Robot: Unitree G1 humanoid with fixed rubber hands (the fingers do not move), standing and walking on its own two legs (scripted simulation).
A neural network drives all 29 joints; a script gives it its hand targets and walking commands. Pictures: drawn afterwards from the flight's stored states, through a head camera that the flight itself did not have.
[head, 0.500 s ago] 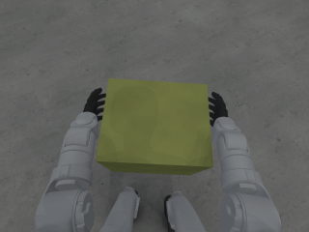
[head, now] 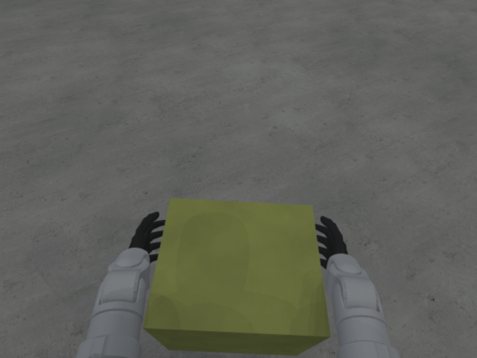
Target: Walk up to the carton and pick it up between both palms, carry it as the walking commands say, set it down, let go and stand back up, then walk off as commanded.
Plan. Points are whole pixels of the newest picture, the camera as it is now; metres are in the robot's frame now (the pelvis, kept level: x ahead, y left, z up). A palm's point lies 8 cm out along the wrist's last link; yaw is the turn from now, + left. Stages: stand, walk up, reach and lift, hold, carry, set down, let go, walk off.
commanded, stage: reach and lift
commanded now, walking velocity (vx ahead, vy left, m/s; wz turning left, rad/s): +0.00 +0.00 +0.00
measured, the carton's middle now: (236, 281) +0.28 +0.01 -0.08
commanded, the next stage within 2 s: hold in 1.48 s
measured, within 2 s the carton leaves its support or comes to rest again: neither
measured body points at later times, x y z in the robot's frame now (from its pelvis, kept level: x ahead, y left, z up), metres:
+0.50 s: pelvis +0.00 +0.01 +0.01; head -0.04 +0.01 +0.46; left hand +0.29 +0.19 +0.03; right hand +0.29 -0.16 +0.04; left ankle +0.02 +0.13 -0.74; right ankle -0.01 -0.12 -0.74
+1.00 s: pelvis -0.02 +0.01 +0.01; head -0.05 +0.02 +0.46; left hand +0.30 +0.18 +0.04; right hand +0.29 -0.17 +0.05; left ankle +0.02 +0.13 -0.74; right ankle -0.01 -0.12 -0.74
